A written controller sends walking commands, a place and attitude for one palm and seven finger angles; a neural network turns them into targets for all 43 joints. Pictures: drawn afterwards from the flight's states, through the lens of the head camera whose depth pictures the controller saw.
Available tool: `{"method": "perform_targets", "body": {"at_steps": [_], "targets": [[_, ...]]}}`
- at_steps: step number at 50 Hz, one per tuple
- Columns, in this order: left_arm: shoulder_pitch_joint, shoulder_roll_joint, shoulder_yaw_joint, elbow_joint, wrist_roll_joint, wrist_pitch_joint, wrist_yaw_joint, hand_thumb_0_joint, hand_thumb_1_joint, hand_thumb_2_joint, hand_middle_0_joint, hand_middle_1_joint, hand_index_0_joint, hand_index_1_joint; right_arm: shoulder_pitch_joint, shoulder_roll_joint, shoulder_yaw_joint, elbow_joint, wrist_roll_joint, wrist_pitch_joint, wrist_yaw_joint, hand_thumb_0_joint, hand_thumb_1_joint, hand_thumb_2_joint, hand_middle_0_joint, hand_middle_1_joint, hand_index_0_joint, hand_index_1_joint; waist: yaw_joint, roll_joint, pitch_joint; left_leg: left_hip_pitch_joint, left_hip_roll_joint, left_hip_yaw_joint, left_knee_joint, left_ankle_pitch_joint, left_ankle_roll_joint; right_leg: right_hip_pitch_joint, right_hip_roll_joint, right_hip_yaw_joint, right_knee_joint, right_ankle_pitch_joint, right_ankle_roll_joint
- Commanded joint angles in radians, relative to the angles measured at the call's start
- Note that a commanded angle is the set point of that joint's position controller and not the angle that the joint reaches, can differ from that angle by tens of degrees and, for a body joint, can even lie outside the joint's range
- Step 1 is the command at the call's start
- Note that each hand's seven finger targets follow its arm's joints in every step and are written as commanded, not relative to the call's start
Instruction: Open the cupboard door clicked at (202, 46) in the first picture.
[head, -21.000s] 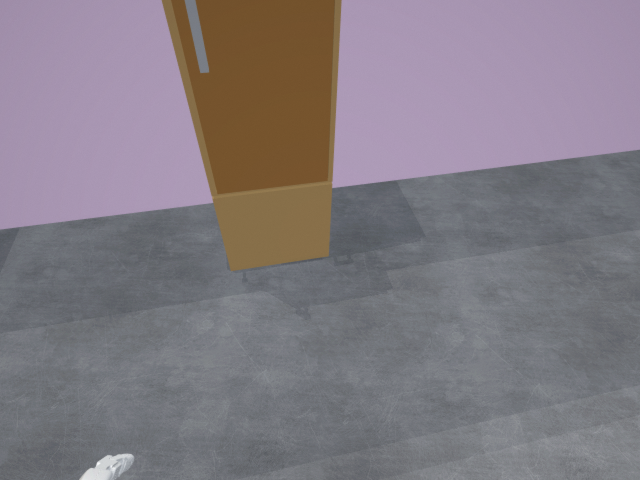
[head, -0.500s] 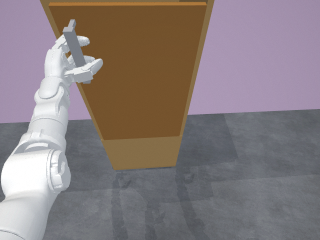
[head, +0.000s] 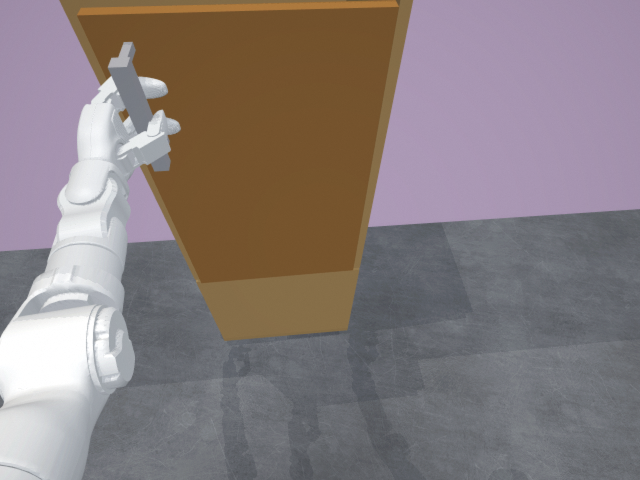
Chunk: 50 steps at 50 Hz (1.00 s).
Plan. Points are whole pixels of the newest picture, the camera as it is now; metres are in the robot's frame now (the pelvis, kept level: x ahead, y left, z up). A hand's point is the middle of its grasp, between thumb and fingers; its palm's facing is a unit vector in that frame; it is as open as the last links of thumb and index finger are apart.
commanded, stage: pull the door open along its arc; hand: left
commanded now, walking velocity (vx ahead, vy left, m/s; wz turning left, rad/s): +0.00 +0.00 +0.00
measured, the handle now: (146, 111) +0.55 +0.19 +0.16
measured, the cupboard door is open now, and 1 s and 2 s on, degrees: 1 43 44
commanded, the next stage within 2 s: open thumb and fingers to let go in 0.76 s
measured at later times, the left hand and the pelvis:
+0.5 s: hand (214, 235) +0.34 +0.09 +0.16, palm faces +0.21 -0.97 +0.15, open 6.2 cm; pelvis +0.01 -0.01 +0.01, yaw +1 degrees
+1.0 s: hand (263, 265) +0.30 +0.04 +0.16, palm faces +0.42 -0.91 +0.00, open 6.6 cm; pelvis +0.00 -0.04 +0.01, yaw +4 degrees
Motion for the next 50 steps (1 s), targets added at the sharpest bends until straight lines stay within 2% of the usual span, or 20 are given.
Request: {"method": "perform_targets", "body": {"at_steps": [1,6,11,13,14,15,16,20,21,24,25,26,28,33,35,38,40,43,46,50], "targets": [[-0.304,0.197,0.015,-0.293,-0.045,-0.056,-0.023,0.000,0.900,0.900,-0.400,-1.350,-0.400,-1.350,0.036,-0.147,-0.052,-0.121,0.010,-0.033,-0.009,0.000,-0.900,-0.900,0.200,0.300,0.200,0.300,0.051,-0.005,-0.407,0.214,-0.029,-0.024,-0.059,0.364,0.027,0.236,0.021,0.002,-0.045,0.411,-0.013],[-0.101,0.148,0.008,-0.504,-0.078,-0.005,-0.018,0.000,0.900,0.900,-0.400,-1.350,-0.400,-1.350,-0.032,-0.133,-0.056,-0.172,0.025,-0.032,-0.003,0.000,-0.900,-0.900,0.200,0.300,0.200,0.300,0.100,0.003,-0.401,0.238,-0.031,-0.004,-0.077,0.428,0.030,0.310,0.017,-0.001,-0.051,0.485,-0.015],[0.171,0.038,-0.040,-0.788,-0.109,0.060,0.002,0.000,0.900,0.900,-0.400,-1.350,-0.400,-1.350,-0.126,-0.106,-0.053,-0.223,0.038,-0.043,0.006,0.000,-0.900,-0.900,0.200,0.300,0.200,0.300,0.145,-0.028,-0.355,0.272,-0.026,0.009,-0.103,0.496,0.030,0.368,0.009,-0.011,-0.062,0.543,-0.013],[0.242,-0.020,-0.079,-0.907,-0.113,0.094,0.018,0.000,0.900,0.900,-0.400,-1.350,-0.400,-1.350,-0.168,-0.094,-0.048,-0.240,0.040,-0.049,0.009,0.000,-0.900,-0.900,0.200,0.300,0.200,0.300,0.149,-0.038,-0.327,0.283,-0.028,0.011,-0.116,0.479,0.028,0.375,0.005,-0.017,-0.070,0.542,-0.011],[0.238,-0.075,0.025,-1.023,-0.171,0.117,0.158,0.000,0.900,0.900,-0.400,-1.350,-0.400,-1.350,-0.222,-0.054,-0.046,-0.248,0.043,-0.065,0.014,0.000,-0.900,-0.900,0.200,0.300,0.200,0.300,0.221,-0.042,-0.313,0.257,-0.034,0.008,-0.122,0.460,0.014,0.381,0.010,-0.029,-0.086,0.488,-0.011],[0.296,-0.153,-0.065,-1.072,-0.141,0.137,0.229,0.000,0.900,0.900,-0.400,-1.350,-0.400,-1.350,-0.249,-0.054,-0.041,-0.239,0.034,-0.075,0.020,0.000,-0.900,-0.900,0.200,0.300,0.200,0.300,0.196,-0.057,-0.276,0.270,-0.027,0.007,-0.132,0.440,0.010,0.370,0.008,-0.034,-0.089,0.458,-0.008],[0.375,-0.211,-0.097,-1.114,-0.136,0.161,0.271,0.000,0.900,0.900,-0.400,-1.350,-0.400,-1.350,-0.263,-0.049,-0.041,-0.237,0.032,-0.077,0.027,0.000,-0.900,-0.900,0.200,0.300,0.200,0.300,0.193,-0.043,-0.244,0.283,-0.021,0.002,-0.142,0.442,0.004,0.351,0.006,-0.040,-0.094,0.445,-0.008],[0.482,-0.284,-0.178,-1.331,-0.053,0.239,0.434,0.000,0.900,0.900,-0.400,-1.350,-0.400,-1.350,-0.318,-0.033,-0.036,-0.238,0.003,-0.056,0.037,0.000,-0.900,-0.900,0.200,0.300,0.200,0.300,0.190,-0.100,-0.254,0.312,-0.023,0.004,-0.147,0.438,-0.002,0.401,-0.007,-0.036,-0.095,0.449,-0.007],[0.513,-0.314,-0.209,-1.395,-0.034,0.263,0.470,0.000,0.900,0.900,-0.400,-1.350,-0.400,-1.350,-0.339,-0.022,-0.033,-0.249,-0.001,-0.047,0.039,0.000,-0.900,-0.900,0.200,0.300,0.200,0.300,0.192,-0.089,-0.258,0.317,-0.021,0.004,-0.155,0.423,-0.005,0.408,-0.010,-0.034,-0.097,0.433,-0.008],[0.580,-0.405,-0.314,-1.487,0.024,0.341,0.564,0.000,0.900,0.900,-0.400,-1.350,-0.400,-1.350,-0.386,0.000,-0.023,-0.254,-0.016,-0.010,0.041,0.000,-0.900,-0.900,0.200,0.300,0.200,0.300,0.183,-0.073,-0.211,0.335,-0.027,0.001,-0.162,0.386,-0.006,0.409,-0.017,-0.029,-0.123,0.401,-0.012],[0.605,-0.403,-0.323,-1.482,0.046,0.364,0.592,0.000,0.900,0.900,-0.400,-1.350,-0.400,-1.350,-0.395,0.000,-0.021,-0.247,-0.023,0.006,0.039,0.000,-0.900,-0.900,0.200,0.300,0.200,0.300,0.177,-0.122,-0.188,0.327,-0.026,-0.006,-0.165,0.363,-0.003,0.415,-0.019,-0.027,-0.140,0.381,-0.010],[0.624,-0.429,-0.357,-1.532,0.062,0.384,0.615,0.000,0.900,0.900,-0.400,-1.350,-0.400,-1.350,-0.418,0.009,-0.018,-0.255,-0.026,0.020,0.042,0.000,-0.900,-0.900,0.200,0.300,0.200,0.300,0.179,-0.086,-0.184,0.335,-0.026,-0.004,-0.170,0.355,-0.004,0.417,-0.024,-0.021,-0.147,0.372,-0.013],[0.709,-0.479,-0.411,-1.579,0.093,0.419,0.653,0.000,0.900,0.900,-0.400,-1.350,-0.400,-1.350,-0.438,0.026,-0.014,-0.261,-0.035,0.042,0.048,0.000,-0.900,-0.900,0.200,0.300,0.200,0.300,0.190,-0.079,-0.191,0.351,-0.032,-0.006,-0.166,0.379,-0.005,0.439,-0.027,-0.022,-0.147,0.405,-0.020],[0.909,-0.532,-0.488,-1.653,0.146,0.477,0.708,0.000,0.900,0.900,-0.400,-1.350,-0.400,-1.350,-0.494,0.045,-0.005,-0.262,-0.044,0.100,0.074,0.000,-0.900,-0.900,0.200,0.300,0.200,0.300,0.209,-0.073,-0.154,0.338,-0.037,-0.007,-0.149,0.381,-0.009,0.455,-0.034,-0.008,-0.162,0.431,-0.027],[0.952,-0.570,-0.524,-1.676,0.136,0.491,0.716,0.000,0.900,0.900,-0.400,-1.350,-0.400,-1.350,-0.518,0.050,-0.003,-0.259,-0.043,0.114,0.085,0.000,-0.900,-0.900,0.200,0.300,0.200,0.300,0.206,-0.100,-0.134,0.334,-0.033,-0.014,-0.137,0.378,-0.011,0.444,-0.033,-0.010,-0.167,0.442,-0.025],[0.849,-0.613,-0.570,-1.672,0.123,0.496,0.735,0.000,0.900,0.900,-0.400,-1.350,-0.400,-1.350,-0.548,0.049,0.002,-0.248,-0.045,0.118,0.084,0.000,-0.900,-0.900,0.200,0.300,0.200,0.300,0.185,-0.113,-0.097,0.338,-0.040,-0.020,-0.120,0.321,-0.008,0.398,-0.046,0.011,-0.193,0.373,-0.013],[0.785,-0.659,-0.620,-1.654,0.137,0.502,0.756,0.000,0.900,0.900,-0.400,-1.350,-0.400,-1.350,-0.555,0.049,0.001,-0.232,-0.046,0.108,0.087,0.000,-0.900,-0.900,0.200,0.300,0.200,0.300,0.171,-0.082,-0.083,0.357,-0.038,-0.027,-0.107,0.312,-0.008,0.360,-0.047,0.011,-0.202,0.331,-0.016],[0.609,-0.602,-0.554,-1.550,0.140,0.494,0.795,0.000,0.900,0.900,-0.400,-1.350,-0.400,-1.350,-0.557,0.042,-0.001,-0.192,-0.048,0.089,0.069,0.000,-0.900,-0.900,0.200,0.300,0.200,0.300,0.161,-0.122,-0.094,0.342,-0.054,-0.033,-0.105,0.255,-0.004,0.344,-0.060,0.030,-0.229,0.239,-0.004],[0.599,-0.589,-0.533,-1.500,0.138,0.474,0.802,0.000,0.690,0.810,-0.385,-1.327,-0.385,-1.327,-0.556,0.043,-0.006,-0.182,-0.050,0.071,0.052,0.000,-0.900,-0.900,0.200,0.300,0.200,0.300,0.174,-0.149,-0.102,0.339,-0.063,-0.035,-0.112,0.219,0.001,0.353,-0.075,0.059,-0.266,0.168,0.004],[0.615,-0.623,-0.575,-1.492,0.146,0.435,0.775,0.000,0.410,0.690,-0.365,-1.298,-0.365,-1.298,-0.519,0.043,-0.014,-0.188,-0.050,0.057,0.041,0.000,-0.900,-0.900,0.200,0.300,0.200,0.300,0.172,-0.175,-0.146,0.353,-0.058,-0.040,-0.132,0.253,0.005,0.399,-0.077,0.047,-0.241,0.263,0.009]]}}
